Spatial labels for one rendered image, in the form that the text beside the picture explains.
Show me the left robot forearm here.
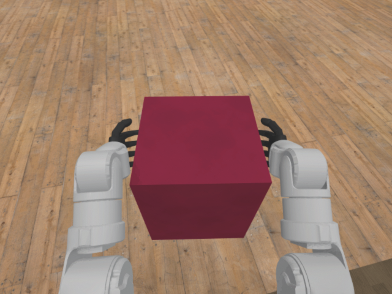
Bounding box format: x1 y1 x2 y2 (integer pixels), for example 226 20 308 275
58 141 130 294

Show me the right robot hand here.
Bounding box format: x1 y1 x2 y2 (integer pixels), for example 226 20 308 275
258 118 287 167

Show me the carton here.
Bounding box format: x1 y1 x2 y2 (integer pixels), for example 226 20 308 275
129 96 272 240

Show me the robot left upper arm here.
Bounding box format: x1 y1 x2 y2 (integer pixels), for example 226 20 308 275
60 255 134 294

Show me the robot right upper arm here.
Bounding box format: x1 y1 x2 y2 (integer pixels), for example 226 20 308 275
276 252 354 294

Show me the left robot hand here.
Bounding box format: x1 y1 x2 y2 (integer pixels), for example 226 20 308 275
108 118 139 167

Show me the right robot forearm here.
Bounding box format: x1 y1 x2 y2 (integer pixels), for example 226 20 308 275
269 140 355 294

